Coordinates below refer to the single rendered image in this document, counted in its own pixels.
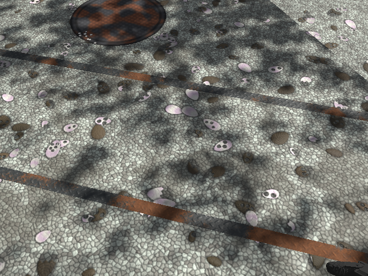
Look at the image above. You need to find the right robot hand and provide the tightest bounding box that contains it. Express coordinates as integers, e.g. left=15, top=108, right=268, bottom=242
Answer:
left=326, top=261, right=368, bottom=276

